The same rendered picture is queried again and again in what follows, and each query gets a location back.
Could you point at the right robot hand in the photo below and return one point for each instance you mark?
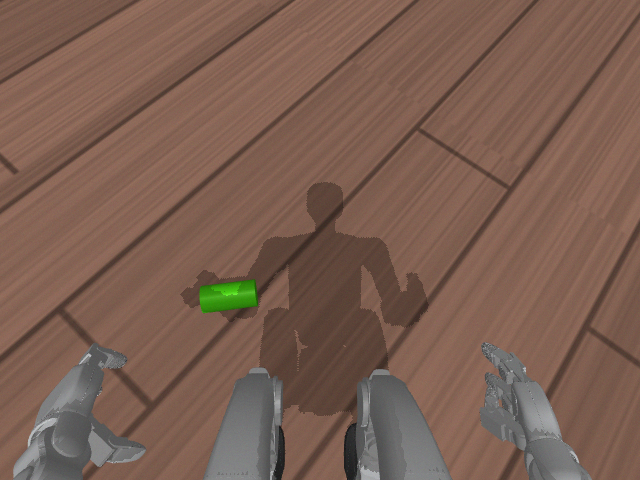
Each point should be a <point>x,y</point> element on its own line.
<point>526,414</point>

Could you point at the left robot hand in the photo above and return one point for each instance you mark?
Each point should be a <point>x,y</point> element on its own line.
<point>77,392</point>

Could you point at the can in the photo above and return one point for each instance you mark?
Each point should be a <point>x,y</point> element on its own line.
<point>228,296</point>

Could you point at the right robot arm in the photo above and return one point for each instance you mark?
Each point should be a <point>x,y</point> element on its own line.
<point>551,459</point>

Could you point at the left robot arm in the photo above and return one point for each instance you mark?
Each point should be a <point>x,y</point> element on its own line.
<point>58,449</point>

